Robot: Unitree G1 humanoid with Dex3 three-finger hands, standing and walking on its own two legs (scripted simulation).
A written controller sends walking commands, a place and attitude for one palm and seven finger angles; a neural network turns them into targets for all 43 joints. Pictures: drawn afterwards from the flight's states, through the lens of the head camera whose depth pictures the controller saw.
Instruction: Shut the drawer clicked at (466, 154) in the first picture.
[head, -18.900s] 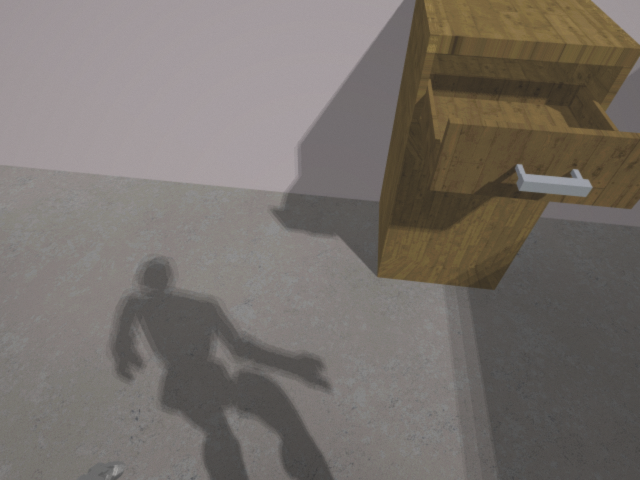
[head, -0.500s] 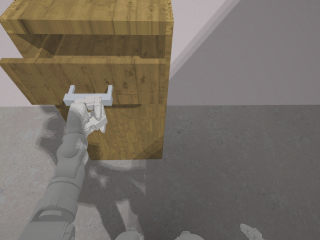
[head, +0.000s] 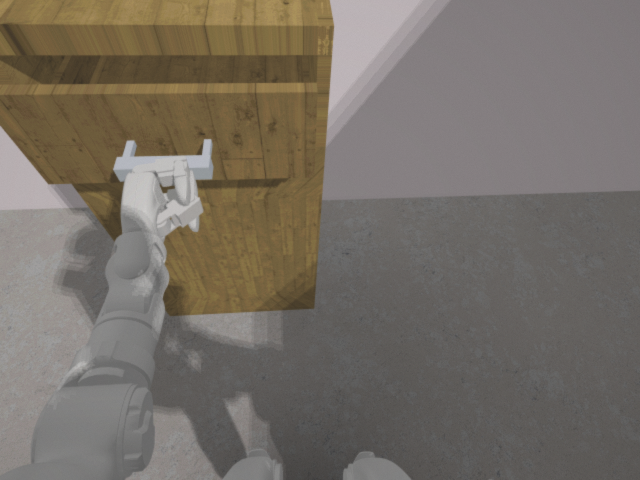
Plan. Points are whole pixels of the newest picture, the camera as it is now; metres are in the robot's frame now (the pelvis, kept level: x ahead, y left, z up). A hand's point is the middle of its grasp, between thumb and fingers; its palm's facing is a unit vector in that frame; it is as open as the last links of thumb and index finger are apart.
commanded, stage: push the drawer shut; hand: left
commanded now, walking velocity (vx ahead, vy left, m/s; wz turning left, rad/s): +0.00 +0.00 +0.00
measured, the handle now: (167, 157) +0.52 +0.19 +0.07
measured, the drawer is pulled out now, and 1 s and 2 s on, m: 0.07 0.00 0.00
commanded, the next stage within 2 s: pull the fist back off the drawer in 0.92 s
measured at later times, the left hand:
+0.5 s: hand (200, 162) +0.51 +0.15 +0.07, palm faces +0.05 -1.00 -0.03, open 3.1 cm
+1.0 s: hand (191, 155) +0.53 +0.16 +0.07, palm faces +0.06 -1.00 -0.04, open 3.0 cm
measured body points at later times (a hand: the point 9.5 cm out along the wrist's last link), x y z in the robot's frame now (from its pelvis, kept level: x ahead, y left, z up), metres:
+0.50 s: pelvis +0.00 +0.00 -0.01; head +0.11 +0.02 +0.43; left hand +0.51 +0.20 +0.08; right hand -0.02 -0.26 -0.12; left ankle +0.02 +0.08 -0.68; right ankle +0.00 -0.09 -0.68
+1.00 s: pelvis -0.01 +0.01 -0.02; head +0.12 +0.04 +0.41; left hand +0.52 +0.21 +0.07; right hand -0.04 -0.25 -0.12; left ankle +0.02 +0.08 -0.69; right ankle +0.00 -0.09 -0.68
